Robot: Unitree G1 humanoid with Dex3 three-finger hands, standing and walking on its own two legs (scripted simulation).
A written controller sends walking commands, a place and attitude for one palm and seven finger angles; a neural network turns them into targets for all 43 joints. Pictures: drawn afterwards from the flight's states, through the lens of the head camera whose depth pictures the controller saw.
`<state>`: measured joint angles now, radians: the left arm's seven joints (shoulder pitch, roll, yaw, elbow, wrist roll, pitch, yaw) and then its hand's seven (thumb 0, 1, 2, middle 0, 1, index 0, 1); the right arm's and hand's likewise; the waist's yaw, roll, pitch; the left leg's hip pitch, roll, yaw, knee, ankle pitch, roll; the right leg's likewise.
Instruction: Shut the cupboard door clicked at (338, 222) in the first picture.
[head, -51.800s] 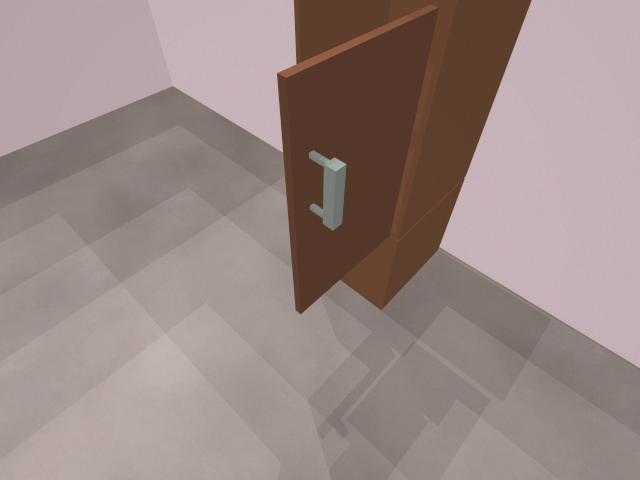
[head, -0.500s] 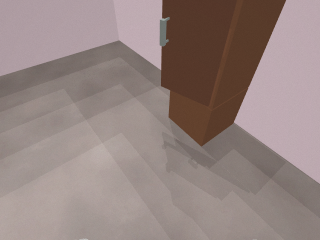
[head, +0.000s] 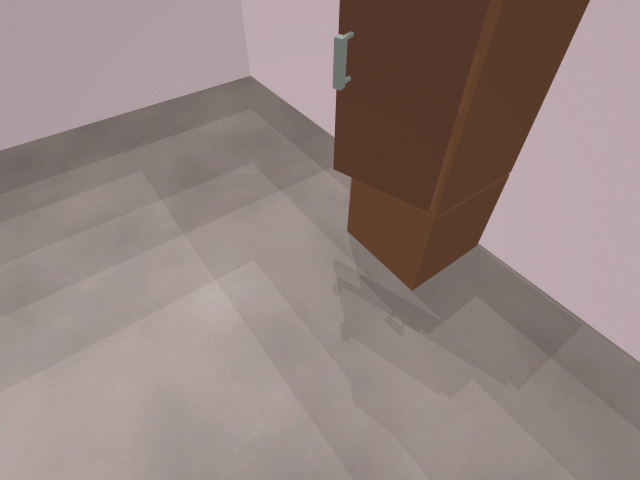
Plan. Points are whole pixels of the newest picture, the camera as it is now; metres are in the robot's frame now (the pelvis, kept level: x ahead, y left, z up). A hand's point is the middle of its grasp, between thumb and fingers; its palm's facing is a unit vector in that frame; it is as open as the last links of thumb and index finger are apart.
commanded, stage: let the arm hang, fingers relaxed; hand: left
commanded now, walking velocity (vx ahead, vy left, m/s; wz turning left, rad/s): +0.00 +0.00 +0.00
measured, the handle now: (344, 60) +1.09 -0.01 +0.04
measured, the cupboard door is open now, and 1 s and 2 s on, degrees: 17 17 17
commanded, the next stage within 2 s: look to check the result in 0.34 s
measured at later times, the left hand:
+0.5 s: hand out of the picture +0.02 +0.19 -0.17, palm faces +0.01 -0.97 -0.22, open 7.4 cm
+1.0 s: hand out of the picture +0.06 +0.21 -0.16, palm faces +0.00 -0.96 -0.28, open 7.4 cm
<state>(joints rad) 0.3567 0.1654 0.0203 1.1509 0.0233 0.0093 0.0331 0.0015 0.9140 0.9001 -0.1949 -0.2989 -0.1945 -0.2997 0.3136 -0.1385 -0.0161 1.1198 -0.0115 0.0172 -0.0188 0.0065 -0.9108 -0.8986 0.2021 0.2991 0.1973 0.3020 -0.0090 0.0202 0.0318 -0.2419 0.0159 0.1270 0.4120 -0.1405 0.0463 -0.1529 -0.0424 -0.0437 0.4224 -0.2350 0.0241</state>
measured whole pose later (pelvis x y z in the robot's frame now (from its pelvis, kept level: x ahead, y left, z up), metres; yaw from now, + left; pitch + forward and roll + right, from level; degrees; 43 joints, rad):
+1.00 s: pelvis +0.02 -0.01 +0.01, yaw +0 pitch -2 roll +0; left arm 0.19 0.27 0.02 1.14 0.02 -0.01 0.01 0.00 0.91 0.90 -0.20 -0.30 -0.20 -0.30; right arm 0.15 -0.27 -0.02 1.12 -0.01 0.00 -0.01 0.01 -0.91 -0.90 0.20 0.30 0.20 0.30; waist -0.01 0.00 0.04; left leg -0.17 0.02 0.12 0.34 -0.14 0.03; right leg -0.07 -0.03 -0.05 0.32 -0.22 0.02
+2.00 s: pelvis +0.14 -0.02 +0.01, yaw +34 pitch +1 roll +2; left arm 0.28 0.18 0.06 0.95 0.03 -0.05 0.01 0.00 0.91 0.90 -0.20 -0.30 -0.20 -0.30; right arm 0.24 -0.27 -0.10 0.96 -0.03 0.03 0.04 0.01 -0.91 -0.90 0.20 0.30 0.19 0.30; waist -0.04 0.02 0.04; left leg -0.61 0.02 0.00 1.16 -0.27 -0.01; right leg -0.14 -0.07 -0.12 0.39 -0.26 0.00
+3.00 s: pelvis +0.40 +0.24 +0.00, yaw +43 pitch +1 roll +0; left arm 0.25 0.17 0.08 1.00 0.03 0.00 0.02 -0.01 0.94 0.90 -0.20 -0.30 -0.20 -0.30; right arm 0.21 -0.15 -0.04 1.00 -0.01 0.00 -0.03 0.01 -0.93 -0.90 0.20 0.30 0.19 0.30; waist 0.00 -0.01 0.07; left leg -0.38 0.05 0.06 0.70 -0.35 -0.05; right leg -0.25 0.02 0.01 0.45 -0.21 -0.03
